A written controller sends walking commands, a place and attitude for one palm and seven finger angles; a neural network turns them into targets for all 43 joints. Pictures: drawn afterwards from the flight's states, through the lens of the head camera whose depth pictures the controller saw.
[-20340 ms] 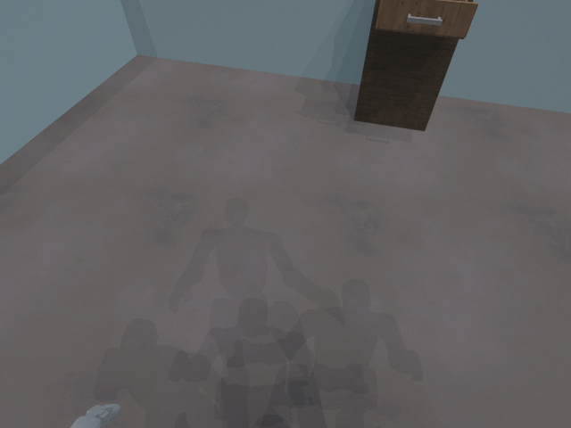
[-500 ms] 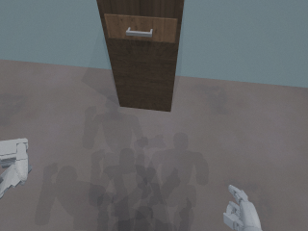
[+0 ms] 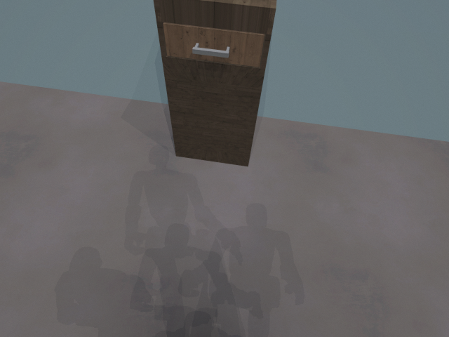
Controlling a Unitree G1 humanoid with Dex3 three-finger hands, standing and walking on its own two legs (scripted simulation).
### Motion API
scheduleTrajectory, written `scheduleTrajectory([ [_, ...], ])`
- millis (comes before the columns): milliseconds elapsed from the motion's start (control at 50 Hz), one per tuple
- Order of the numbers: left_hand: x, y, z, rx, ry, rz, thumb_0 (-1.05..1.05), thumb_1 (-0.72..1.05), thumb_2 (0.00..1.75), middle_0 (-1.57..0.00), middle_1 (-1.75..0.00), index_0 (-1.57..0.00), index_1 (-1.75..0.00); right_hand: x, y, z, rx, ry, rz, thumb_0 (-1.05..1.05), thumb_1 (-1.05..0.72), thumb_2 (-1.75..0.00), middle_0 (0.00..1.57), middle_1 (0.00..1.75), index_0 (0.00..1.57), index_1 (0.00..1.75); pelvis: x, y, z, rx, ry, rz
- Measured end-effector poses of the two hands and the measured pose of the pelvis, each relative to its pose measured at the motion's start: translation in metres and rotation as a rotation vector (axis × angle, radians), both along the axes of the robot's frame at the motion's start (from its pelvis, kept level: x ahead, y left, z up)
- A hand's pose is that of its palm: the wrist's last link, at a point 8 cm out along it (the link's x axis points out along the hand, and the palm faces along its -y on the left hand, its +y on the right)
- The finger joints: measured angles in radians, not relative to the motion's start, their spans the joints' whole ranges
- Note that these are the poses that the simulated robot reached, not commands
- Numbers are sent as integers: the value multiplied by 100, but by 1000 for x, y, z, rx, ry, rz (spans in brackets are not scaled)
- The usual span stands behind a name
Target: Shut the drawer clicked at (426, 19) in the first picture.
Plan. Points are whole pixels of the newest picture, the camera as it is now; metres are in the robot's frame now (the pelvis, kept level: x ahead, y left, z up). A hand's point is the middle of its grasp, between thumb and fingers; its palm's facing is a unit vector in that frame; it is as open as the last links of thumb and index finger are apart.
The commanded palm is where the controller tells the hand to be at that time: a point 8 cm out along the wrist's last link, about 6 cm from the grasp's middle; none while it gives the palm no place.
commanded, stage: let the arm hang, fingers relaxed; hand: left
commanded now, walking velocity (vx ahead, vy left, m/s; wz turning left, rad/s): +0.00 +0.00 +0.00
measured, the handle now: (211, 49) +1.09 +0.10 -0.06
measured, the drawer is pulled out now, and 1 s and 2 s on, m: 0.00 0.00 0.00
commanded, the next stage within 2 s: look to check the result in 0.76 s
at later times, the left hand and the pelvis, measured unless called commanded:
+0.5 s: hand out of the picture -0.01 +0.18 -0.17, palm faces +0.00 -0.98 -0.20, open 7.1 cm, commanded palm none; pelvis -0.01 +0.02 +0.01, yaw -1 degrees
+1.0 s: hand out of the picture -0.01 +0.17 -0.17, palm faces -0.01 -0.98 -0.19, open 7.3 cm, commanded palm none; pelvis +0.00 +0.01 +0.01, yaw -2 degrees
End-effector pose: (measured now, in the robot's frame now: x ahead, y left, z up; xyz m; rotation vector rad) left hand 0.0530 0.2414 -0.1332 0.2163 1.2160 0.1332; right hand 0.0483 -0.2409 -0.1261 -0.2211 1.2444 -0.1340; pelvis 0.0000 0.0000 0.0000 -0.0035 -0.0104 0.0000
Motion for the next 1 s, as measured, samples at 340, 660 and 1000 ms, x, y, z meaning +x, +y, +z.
scheduleTrajectory([
  [340, -85, 8, 4, 5, 242, 68, 1, 91, 90, -38, -52, -38, -51, -88, 49, -21, 105, 207, -106, 0, -91, -89, 20, 30, 20, 30, -10, 15, 7, -1, -18, -17],
  [660, -67, -17, -5, -53, 196, 49, 1, 93, 90, -20, -31, -21, -31, -92, 57, -20, 115, 191, -145, 0, -91, -89, 20, 30, 20, 30, -10, 14, 7, 2, -20, -27],
  [1000, -69, -20, -2, -43, 240, 57, 1, 91, 90, -20, -30, -20, -30, -91, 45, -19, 97, 228, -154, 0, -91, -89, 20, 30, 20, 30, -3, 8, 8, 5, -13, -30],
])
